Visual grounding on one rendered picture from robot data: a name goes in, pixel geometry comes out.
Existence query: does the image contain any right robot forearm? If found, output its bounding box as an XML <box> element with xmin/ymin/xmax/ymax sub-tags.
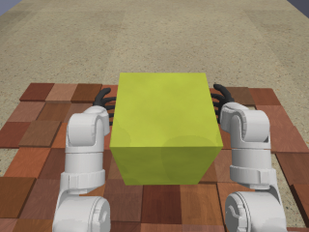
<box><xmin>219</xmin><ymin>101</ymin><xmax>287</xmax><ymax>227</ymax></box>

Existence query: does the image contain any robot left hand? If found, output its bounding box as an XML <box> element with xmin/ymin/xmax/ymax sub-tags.
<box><xmin>92</xmin><ymin>87</ymin><xmax>117</xmax><ymax>126</ymax></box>

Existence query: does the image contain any robot right hand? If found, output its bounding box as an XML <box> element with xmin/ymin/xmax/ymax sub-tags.
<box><xmin>211</xmin><ymin>83</ymin><xmax>235</xmax><ymax>125</ymax></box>

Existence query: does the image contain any left robot upper arm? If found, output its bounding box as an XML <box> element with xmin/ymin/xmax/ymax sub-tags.
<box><xmin>53</xmin><ymin>196</ymin><xmax>111</xmax><ymax>232</ymax></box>

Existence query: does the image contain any left robot forearm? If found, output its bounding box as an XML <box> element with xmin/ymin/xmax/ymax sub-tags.
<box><xmin>52</xmin><ymin>105</ymin><xmax>110</xmax><ymax>232</ymax></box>

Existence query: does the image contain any carton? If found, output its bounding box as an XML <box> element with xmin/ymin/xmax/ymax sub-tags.
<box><xmin>109</xmin><ymin>72</ymin><xmax>223</xmax><ymax>186</ymax></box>

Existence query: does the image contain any right robot upper arm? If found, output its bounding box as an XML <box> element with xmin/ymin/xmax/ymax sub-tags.
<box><xmin>225</xmin><ymin>191</ymin><xmax>297</xmax><ymax>232</ymax></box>

